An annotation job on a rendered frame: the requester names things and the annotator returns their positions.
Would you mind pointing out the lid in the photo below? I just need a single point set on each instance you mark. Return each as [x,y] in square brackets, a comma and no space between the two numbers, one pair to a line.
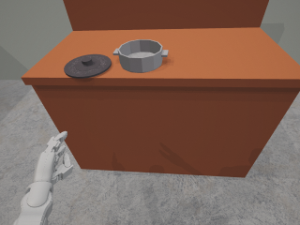
[76,69]

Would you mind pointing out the knob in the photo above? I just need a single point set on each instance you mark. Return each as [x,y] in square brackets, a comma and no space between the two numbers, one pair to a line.
[86,60]

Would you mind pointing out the table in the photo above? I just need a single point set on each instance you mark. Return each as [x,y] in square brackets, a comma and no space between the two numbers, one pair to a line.
[209,109]

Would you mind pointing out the robot left forearm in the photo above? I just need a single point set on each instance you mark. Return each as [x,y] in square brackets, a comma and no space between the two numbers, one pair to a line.
[36,204]

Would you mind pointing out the left robot hand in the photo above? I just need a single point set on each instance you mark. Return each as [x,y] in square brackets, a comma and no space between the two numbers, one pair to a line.
[47,161]

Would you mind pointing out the pot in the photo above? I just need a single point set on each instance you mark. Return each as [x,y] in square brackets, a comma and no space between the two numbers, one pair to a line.
[140,55]

